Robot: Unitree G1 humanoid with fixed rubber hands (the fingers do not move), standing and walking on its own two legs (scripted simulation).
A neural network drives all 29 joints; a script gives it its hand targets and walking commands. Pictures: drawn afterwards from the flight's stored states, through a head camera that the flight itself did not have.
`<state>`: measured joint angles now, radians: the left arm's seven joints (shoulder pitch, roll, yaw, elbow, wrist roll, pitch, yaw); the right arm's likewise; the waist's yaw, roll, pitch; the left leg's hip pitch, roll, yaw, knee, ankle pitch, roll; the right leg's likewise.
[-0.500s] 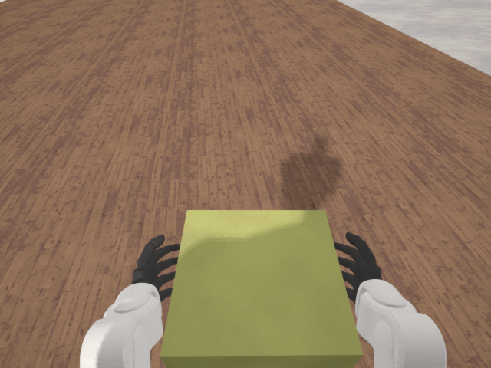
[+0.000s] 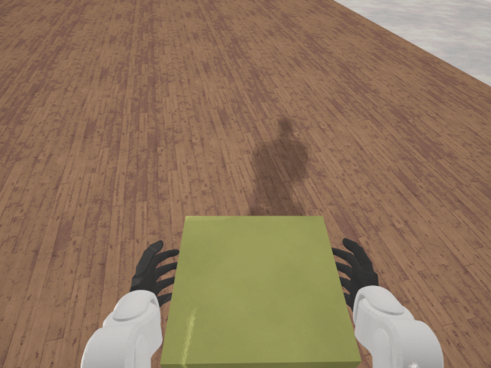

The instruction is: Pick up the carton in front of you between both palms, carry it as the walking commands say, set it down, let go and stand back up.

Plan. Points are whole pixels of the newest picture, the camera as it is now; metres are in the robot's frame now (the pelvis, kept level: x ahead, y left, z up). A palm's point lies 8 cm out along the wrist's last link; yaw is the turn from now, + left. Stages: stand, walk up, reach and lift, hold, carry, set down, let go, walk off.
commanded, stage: carry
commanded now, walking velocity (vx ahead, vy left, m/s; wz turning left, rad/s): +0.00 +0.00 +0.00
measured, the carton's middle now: (254, 316) +0.24 +0.00 +0.00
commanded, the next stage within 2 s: none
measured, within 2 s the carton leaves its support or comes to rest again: neither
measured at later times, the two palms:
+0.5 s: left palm (162, 233) +0.36 +0.15 +0.05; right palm (327, 221) +0.39 -0.15 +0.05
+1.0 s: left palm (158, 250) +0.36 +0.16 +0.01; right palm (318, 239) +0.38 -0.14 +0.01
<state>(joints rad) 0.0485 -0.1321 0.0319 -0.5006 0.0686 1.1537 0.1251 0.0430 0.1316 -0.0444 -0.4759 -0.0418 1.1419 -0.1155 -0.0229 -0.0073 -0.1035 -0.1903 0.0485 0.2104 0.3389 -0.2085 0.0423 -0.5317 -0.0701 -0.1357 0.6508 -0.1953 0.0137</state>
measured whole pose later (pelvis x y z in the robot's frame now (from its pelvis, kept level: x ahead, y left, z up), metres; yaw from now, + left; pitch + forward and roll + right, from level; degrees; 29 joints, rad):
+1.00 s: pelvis +0.07 -0.01 -0.02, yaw +4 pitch +1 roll +0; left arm -0.23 -0.15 0.20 0.23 0.24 0.67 0.02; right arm -0.24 0.15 -0.20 0.23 -0.25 0.68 -0.03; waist 0.00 0.01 -0.06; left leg -0.14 0.04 0.15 0.55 -0.43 0.01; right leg -0.40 -0.08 -0.21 0.53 -0.15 -0.03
